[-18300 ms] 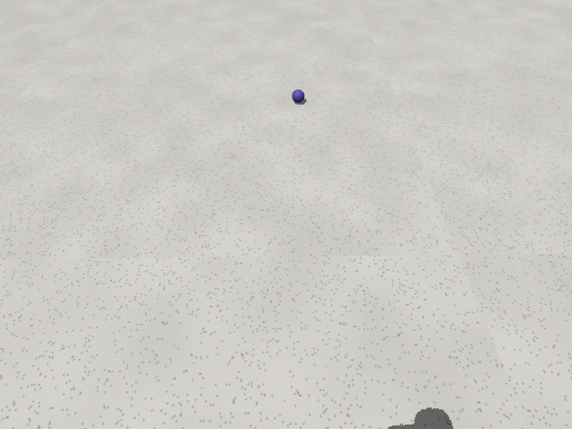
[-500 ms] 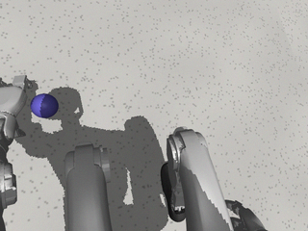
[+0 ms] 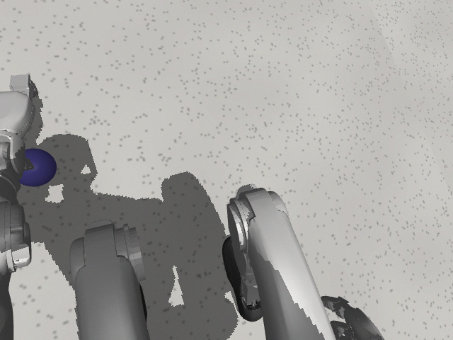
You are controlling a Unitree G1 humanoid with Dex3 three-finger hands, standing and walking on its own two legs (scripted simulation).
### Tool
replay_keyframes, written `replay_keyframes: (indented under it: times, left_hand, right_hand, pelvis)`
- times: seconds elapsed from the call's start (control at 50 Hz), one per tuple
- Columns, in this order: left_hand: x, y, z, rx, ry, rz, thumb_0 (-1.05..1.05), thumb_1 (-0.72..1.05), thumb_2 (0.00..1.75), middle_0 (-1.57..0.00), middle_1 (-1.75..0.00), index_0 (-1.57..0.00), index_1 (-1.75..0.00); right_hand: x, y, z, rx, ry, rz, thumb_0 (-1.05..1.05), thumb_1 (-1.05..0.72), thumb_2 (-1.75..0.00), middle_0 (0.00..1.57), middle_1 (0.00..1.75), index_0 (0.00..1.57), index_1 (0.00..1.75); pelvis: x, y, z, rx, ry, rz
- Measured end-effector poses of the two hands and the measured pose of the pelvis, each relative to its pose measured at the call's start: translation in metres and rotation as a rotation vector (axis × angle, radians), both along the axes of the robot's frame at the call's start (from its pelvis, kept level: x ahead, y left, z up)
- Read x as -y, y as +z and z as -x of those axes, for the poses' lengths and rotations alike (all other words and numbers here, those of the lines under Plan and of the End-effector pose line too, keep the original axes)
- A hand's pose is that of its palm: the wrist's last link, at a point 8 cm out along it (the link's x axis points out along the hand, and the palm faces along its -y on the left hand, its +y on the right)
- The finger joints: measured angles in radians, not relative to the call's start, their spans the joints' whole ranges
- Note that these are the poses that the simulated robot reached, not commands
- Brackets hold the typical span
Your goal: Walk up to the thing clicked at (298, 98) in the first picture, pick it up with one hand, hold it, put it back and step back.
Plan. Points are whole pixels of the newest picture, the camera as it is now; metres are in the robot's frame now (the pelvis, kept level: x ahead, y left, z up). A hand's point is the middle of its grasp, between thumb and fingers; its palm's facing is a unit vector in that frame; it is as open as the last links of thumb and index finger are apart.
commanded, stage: approach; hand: left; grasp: from above
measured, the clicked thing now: (34, 167) +0.46 +0.29 -0.29
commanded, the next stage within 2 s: rest palm in 0.34 s
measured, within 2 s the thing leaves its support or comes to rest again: neither
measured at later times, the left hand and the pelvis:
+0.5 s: hand (3, 179) +0.41 +0.30 -0.18, palm faces -0.42 -0.06 -0.90, open 13.7 cm; pelvis +0.00 +0.00 +0.00, yaw +2 degrees
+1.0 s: hand (26, 169) +0.44 +0.29 -0.24, palm faces -0.47 -0.11 -0.88, open 14.0 cm; pelvis +0.00 +0.00 -0.02, yaw -2 degrees
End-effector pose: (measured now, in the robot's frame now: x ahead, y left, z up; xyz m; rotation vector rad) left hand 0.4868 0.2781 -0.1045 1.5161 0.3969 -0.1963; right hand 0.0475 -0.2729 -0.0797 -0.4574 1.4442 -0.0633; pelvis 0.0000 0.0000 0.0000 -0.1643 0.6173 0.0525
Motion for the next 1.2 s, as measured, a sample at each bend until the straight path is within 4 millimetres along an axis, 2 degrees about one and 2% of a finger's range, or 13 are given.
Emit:
replay_keyframes:
  times: [0.06,0.12,0.24,0.34,0.42,0.48,0.54,0.64,0.78,0.9,0.98,1.08,1.2]
  left_hand:
    - [0.002,0.004,-0.006,-0.026,0.031,-0.008,0.0,-0.51,0.99,-0.08,-1.07,-0.1,-1.06]
    - [0.0,0.001,-0.002,-0.078,0.057,-0.008,0.01,-0.52,0.99,-0.08,-1.07,-0.1,-1.06]
    - [-0.012,-0.018,0.033,-0.179,0.066,0.028,0.01,-0.51,0.98,-0.09,-1.06,-0.1,-1.04]
    - [-0.023,-0.028,0.065,-0.169,0.009,0.048,0.01,-0.49,0.97,-0.1,-1.05,-0.12,-1.04]
    - [-0.027,-0.025,0.077,-0.104,-0.029,0.043,0.0,-0.49,0.97,-0.11,-1.04,-0.13,-1.03]
    - [-0.027,-0.019,0.072,-0.065,-0.032,0.027,0.0,-0.49,0.99,-0.12,-1.05,-0.13,-1.04]
    - [-0.025,-0.014,0.059,-0.05,-0.017,0.011,0.0,-0.49,1.01,-0.11,-1.05,-0.12,-1.04]
    - [-0.018,-0.017,0.037,-0.073,0.022,0.013,0.0,-0.5,1.03,-0.1,-1.05,-0.11,-1.05]
    - [-0.007,-0.042,0.031,-0.118,0.036,0.048,0.0,-0.49,1.0,-0.08,-1.05,-0.1,-1.04]
    - [-0.011,-0.064,0.036,-0.126,0.033,0.048,0.0,-0.49,0.98,-0.08,-1.04,-0.09,-1.03]
    - [-0.015,-0.075,0.036,-0.119,0.029,0.046,0.0,-0.5,0.98,-0.08,-1.03,-0.09,-1.02]
    - [-0.014,-0.082,0.032,-0.1,0.017,0.052,0.0,-0.5,0.99,-0.08,-1.03,-0.09,-1.02]
    - [-0.015,-0.085,0.03,-0.088,0.031,0.058,0.0,-0.5,1.02,-0.08,-1.02,-0.09,-1.02]
  right_hand:
    - [-0.001,0.003,0.011,-0.015,-0.025,-0.009,0.0,-0.91,-0.9,0.2,0.3,0.2,0.3]
    - [-0.003,0.004,0.021,-0.037,-0.044,-0.022,0.0,-0.91,-0.9,0.2,0.3,0.2,0.3]
    - [-0.005,0.003,0.031,-0.082,-0.043,-0.048,0.0,-0.91,-0.9,0.2,0.3,0.2,0.3]
    - [-0.003,-0.003,0.021,-0.089,-0.007,-0.052,0.0,-0.91,-0.9,0.2,0.3,0.2,0.3]
    - [0.002,-0.007,0.002,-0.051,0.03,-0.035,0.0,-0.91,-0.9,0.2,0.3,0.2,0.3]
    - [0.005,-0.009,-0.016,-0.003,0.059,-0.017,0.0,-0.91,-0.9,0.2,0.3,0.2,0.3]
    - [0.007,-0.008,-0.031,0.046,0.086,-0.005,0.0,-0.91,-0.9,0.2,0.3,0.2,0.3]
    - [0.007,-0.003,-0.038,0.094,0.108,0.008,0.0,-0.91,-0.9,0.2,0.3,0.2,0.3]
    - [0.004,-0.003,-0.011,0.02,0.088,0.0,0.0,-0.91,-0.9,0.2,0.3,0.2,0.29]
    - [-0.001,-0.006,0.021,-0.081,0.068,-0.019,0.0,-0.9,-0.9,0.2,0.3,0.2,0.3]
    - [-0.004,-0.008,0.034,-0.123,0.066,-0.031,0.0,-0.9,-0.9,0.2,0.3,0.2,0.3]
    - [-0.007,-0.009,0.039,-0.14,0.072,-0.044,0.0,-0.9,-0.9,0.2,0.3,0.2,0.3]
    - [-0.009,-0.008,0.031,-0.121,0.087,-0.047,0.0,-0.9,-0.9,0.2,0.3,0.2,0.3]
  pelvis:
    - [-0.001,0.003,0.0,-0.003,-0.002,0.001]
    - [-0.001,0.006,0.001,-0.002,-0.003,-0.001]
    - [0.001,0.007,0.002,0.009,0.001,-0.005]
    - [0.003,0.004,0.004,0.027,0.007,-0.009]
    - [0.004,0.0,0.004,0.031,0.012,-0.016]
    - [0.004,-0.001,0.005,0.031,0.014,-0.019]
    - [0.003,-0.002,0.005,0.03,0.013,-0.018]
    - [0.002,-0.005,0.005,0.032,0.006,-0.006]
    - [0.002,-0.009,0.003,0.034,-0.001,0.003]
    - [0.003,-0.017,0.001,0.043,-0.009,0.008]
    - [0.003,-0.022,0.0,0.052,-0.015,0.013]
    - [0.001,-0.026,-0.001,0.055,-0.022,0.025]
    - [-0.001,-0.027,-0.004,0.056,-0.026,0.032]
